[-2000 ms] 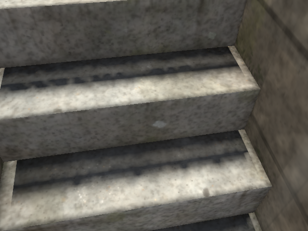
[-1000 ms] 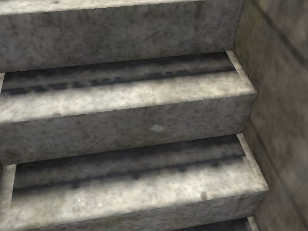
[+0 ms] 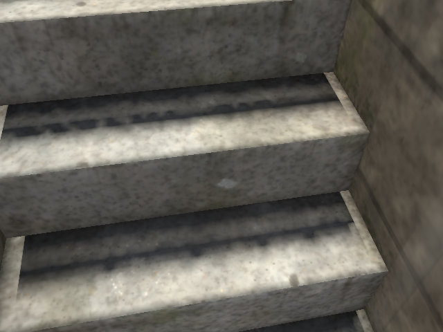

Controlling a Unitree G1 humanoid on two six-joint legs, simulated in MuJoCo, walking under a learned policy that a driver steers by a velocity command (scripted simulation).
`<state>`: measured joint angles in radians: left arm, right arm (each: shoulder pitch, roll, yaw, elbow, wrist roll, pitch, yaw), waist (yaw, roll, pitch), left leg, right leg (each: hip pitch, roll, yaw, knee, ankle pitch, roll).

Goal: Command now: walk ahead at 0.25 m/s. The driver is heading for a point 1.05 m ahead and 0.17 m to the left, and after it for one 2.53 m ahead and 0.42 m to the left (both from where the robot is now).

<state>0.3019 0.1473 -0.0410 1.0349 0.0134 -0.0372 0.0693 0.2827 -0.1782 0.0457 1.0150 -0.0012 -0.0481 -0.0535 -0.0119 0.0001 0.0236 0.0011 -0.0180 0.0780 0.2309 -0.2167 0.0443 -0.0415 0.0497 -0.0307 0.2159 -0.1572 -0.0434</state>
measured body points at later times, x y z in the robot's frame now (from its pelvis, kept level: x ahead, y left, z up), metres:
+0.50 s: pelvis +0.00 +0.00 +0.00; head +0.01 +0.00 +0.45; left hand +0.03 +0.22 -0.16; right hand +0.03 -0.23 -0.15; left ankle -0.06 +0.08 -0.75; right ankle -0.02 -0.09 -0.75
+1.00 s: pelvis +0.00 +0.00 +0.00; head +0.01 +0.00 +0.45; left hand +0.03 +0.22 -0.16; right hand +0.03 -0.24 -0.15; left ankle -0.06 +0.09 -0.75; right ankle -0.02 -0.09 -0.75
